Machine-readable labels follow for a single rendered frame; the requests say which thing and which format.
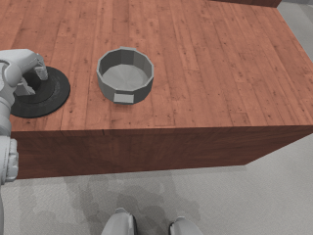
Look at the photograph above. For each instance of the lid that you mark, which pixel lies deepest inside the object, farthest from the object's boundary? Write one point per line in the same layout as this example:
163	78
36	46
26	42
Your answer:
49	96

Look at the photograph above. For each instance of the knob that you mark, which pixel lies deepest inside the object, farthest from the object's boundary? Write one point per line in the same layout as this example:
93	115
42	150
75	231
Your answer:
32	79

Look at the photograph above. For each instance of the robot left hand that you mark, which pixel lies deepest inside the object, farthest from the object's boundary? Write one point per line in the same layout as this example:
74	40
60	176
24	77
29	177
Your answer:
26	60

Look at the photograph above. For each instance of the pot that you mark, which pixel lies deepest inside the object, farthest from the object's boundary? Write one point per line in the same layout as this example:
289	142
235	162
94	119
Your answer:
125	75

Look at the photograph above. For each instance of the table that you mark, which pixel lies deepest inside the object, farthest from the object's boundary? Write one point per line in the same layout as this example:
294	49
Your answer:
231	84

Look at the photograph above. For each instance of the left robot forearm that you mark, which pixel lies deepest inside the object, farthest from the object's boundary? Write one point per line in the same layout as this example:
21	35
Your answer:
10	76

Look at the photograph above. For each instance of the robot left shin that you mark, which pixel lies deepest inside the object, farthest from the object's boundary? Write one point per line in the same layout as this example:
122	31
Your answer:
120	210

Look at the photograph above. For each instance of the robot left thigh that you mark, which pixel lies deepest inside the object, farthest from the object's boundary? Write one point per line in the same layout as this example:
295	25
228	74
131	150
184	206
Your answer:
120	223

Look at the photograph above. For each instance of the robot left upper arm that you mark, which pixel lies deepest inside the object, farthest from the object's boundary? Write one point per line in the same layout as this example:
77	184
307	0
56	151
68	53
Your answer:
9	168

